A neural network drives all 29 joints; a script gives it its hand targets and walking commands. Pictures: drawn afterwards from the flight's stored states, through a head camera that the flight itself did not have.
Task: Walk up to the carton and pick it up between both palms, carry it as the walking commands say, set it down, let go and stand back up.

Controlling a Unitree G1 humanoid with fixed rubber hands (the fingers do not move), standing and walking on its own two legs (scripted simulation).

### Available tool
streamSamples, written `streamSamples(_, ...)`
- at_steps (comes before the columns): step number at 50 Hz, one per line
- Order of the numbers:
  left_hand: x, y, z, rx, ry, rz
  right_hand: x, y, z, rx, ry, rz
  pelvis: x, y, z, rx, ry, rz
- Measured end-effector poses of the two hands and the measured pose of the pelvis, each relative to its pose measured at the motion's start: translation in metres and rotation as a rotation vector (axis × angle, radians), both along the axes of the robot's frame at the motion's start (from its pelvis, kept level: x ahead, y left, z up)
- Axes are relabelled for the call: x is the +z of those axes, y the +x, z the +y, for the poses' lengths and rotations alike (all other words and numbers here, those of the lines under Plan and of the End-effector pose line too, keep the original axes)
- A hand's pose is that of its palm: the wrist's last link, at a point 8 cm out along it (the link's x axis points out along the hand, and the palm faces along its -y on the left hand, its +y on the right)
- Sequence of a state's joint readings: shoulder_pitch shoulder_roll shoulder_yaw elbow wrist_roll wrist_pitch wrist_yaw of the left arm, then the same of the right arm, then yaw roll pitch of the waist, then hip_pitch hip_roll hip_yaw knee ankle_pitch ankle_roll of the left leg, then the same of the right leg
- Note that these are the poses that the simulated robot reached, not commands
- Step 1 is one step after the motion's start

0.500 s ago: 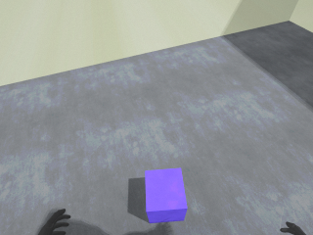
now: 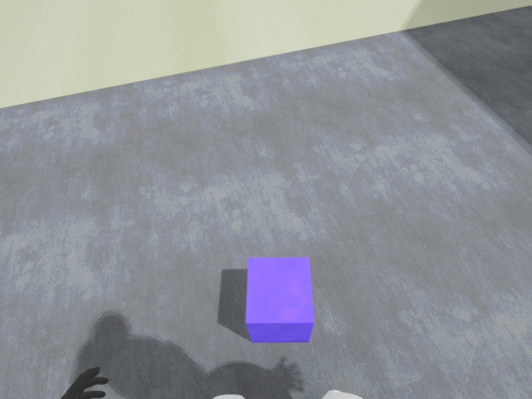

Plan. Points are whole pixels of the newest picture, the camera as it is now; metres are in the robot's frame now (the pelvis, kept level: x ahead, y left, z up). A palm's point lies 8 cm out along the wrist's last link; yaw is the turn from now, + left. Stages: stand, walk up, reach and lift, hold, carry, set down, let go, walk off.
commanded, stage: walk up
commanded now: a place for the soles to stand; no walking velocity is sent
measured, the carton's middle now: (279, 301) +0.46 +0.03 -0.64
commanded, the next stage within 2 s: stand in 0.34 s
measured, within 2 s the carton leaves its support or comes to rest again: neither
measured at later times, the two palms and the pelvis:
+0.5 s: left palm out of the picture +0.13 +0.32 -0.07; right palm out of the picture +0.12 -0.31 -0.08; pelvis +0.01 +0.00 +0.02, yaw +1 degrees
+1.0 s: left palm (99, 371) +0.17 +0.30 -0.09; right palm (490, 374) +0.18 -0.29 -0.08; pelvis +0.01 +0.00 +0.00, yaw +0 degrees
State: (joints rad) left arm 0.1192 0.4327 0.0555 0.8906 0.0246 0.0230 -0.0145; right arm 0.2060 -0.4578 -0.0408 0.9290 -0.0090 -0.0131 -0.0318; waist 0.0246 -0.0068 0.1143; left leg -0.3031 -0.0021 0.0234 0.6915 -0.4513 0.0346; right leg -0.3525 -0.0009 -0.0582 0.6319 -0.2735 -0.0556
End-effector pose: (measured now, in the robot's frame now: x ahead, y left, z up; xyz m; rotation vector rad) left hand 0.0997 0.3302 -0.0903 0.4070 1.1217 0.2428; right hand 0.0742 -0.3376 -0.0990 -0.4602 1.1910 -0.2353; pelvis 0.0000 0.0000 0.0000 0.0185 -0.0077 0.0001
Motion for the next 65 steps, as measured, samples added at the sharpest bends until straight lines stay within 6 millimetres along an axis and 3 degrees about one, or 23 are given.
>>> streamSamples(3, -0.004, -0.006, -0.005, 0.013, -0.029, -0.002, 0.0, -0.003, 0.01, 0.006, 0.021, -0.009, 0.002, -0.002, 0.002, 0.012, 0.003, -0.011)
streamSamples(6, -0.004, -0.006, -0.014, 0.019, -0.062, -0.009, 0.004, 0.006, 0.02, 0.014, 0.051, -0.043, 0.008, -0.001, 0.002, 0.014, -0.009, -0.022)
streamSamples(12, 0.004, 0.01, -0.021, 0.003, -0.082, -0.052, 0.015, 0.036, 0.031, 0.029, 0.084, -0.128, 0.015, 0.0, 0.002, 0.017, -0.013, -0.028)
streamSamples(17, 0.013, 0.024, -0.017, -0.001, -0.074, -0.083, 0.02, 0.049, 0.032, 0.038, 0.086, -0.153, 0.019, 0.002, 0.003, 0.019, -0.014, -0.029)
streamSamples(23, 0.018, 0.029, -0.011, 0.003, -0.06, -0.075, 0.021, 0.051, 0.03, 0.033, 0.084, -0.139, 0.021, 0.005, 0.004, 0.021, -0.014, -0.027)
streamSamples(36, 0.013, 0.018, -0.012, 0.024, -0.058, -0.008, 0.016, 0.046, 0.028, 0.012, 0.084, -0.079, 0.023, 0.013, 0.003, 0.022, -0.014, -0.021)
streamSamples(42, 0.014, 0.055, -0.025, 0.016, -0.101, -0.099, 0.019, 0.082, 0.037, 0.002, 0.124, -0.158, 0.011, 0.001, 0.002, 0.012, -0.016, 0.004)
streamSamples(48, 0.006, 0.064, -0.031, 0.036, -0.12, -0.084, 0.019, 0.101, 0.047, 0.001, 0.134, -0.17, 0.004, 0.007, 0.003, 0.005, -0.014, 0.029)
streamSamples(55, -0.009, 0.085, -0.034, 0.025, -0.14, -0.127, 0.003, 0.123, 0.058, -0.01, 0.158, -0.199, -0.011, 0.014, 0.008, 0.01, -0.019, 0.098)
streamSamples(65, -0.029, 0.133, -0.052, -0.004, -0.166, -0.217, -0.018, 0.17, 0.085, 0.003, 0.203, -0.281, -0.031, 0.003, 0.018, 0.012, -0.022, 0.222)
